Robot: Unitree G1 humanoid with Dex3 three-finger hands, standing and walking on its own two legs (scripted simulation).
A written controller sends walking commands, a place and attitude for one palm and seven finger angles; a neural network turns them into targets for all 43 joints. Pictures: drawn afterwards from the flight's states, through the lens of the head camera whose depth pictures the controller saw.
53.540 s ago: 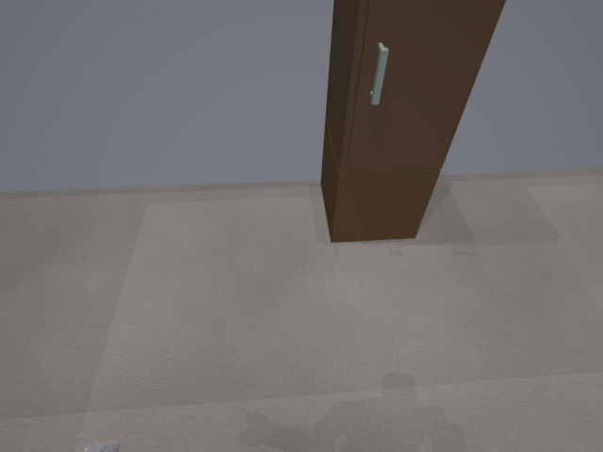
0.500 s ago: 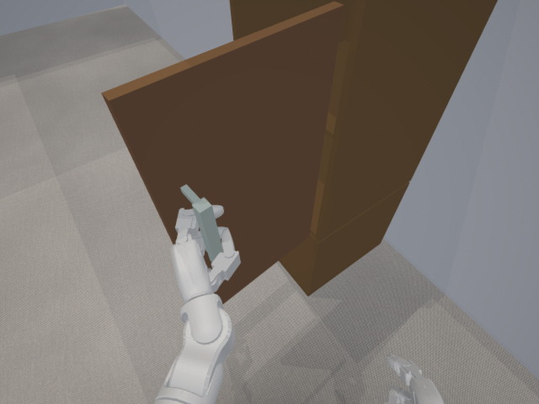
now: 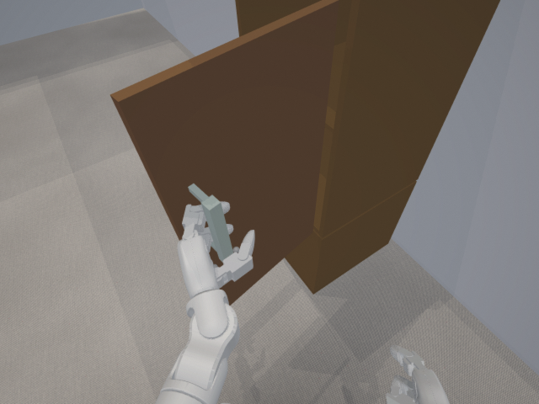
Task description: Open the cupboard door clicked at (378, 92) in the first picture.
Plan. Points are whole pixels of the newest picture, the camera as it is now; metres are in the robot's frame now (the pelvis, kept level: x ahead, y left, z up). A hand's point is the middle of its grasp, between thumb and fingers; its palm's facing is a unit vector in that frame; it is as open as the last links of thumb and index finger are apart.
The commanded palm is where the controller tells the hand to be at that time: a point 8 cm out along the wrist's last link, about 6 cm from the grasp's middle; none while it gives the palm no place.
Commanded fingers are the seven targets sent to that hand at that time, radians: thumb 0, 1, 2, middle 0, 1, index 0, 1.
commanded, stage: open thumb and fingers to let go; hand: left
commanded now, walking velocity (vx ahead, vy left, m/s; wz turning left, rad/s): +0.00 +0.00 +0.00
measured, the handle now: (212, 226) +0.37 +0.11 +0.06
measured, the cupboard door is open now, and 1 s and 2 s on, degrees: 100 100 100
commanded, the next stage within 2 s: slide the hand sideways off the handle in 0.52 s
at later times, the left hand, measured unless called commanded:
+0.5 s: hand (240, 249) +0.33 +0.06 +0.06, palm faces +0.32 -0.95 -0.03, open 14.8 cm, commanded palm +0.29 +0.10 +0.06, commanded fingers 0.00 -0.50 0.30 -0.15 -0.30 -0.15 -0.30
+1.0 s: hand (228, 268) +0.30 +0.07 +0.06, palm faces -0.10 -0.99 +0.03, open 16.3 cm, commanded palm +0.26 +0.12 +0.06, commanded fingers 0.00 -0.50 0.30 -0.15 -0.30 -0.15 -0.30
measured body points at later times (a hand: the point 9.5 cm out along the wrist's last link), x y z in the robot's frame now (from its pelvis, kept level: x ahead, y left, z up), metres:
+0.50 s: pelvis -0.02 +0.02 +0.00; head +0.02 +0.00 +0.44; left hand +0.31 +0.11 +0.06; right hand +0.13 -0.20 -0.12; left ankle +0.00 +0.15 -0.69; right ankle +0.00 -0.06 -0.69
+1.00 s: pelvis -0.01 +0.04 +0.00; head +0.02 +0.03 +0.45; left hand +0.29 +0.13 +0.06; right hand +0.13 -0.19 -0.10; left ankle +0.00 +0.15 -0.69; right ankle +0.00 -0.06 -0.69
